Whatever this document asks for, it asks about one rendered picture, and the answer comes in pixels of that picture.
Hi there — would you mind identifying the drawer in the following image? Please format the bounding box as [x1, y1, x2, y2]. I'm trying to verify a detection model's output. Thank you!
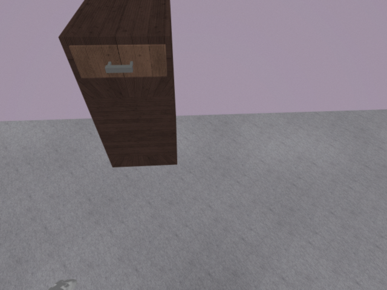
[69, 44, 167, 78]

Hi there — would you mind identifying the handle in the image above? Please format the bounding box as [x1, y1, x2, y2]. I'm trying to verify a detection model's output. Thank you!
[105, 61, 133, 73]

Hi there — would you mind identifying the cabinet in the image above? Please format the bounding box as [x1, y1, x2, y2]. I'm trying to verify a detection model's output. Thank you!
[59, 0, 177, 167]

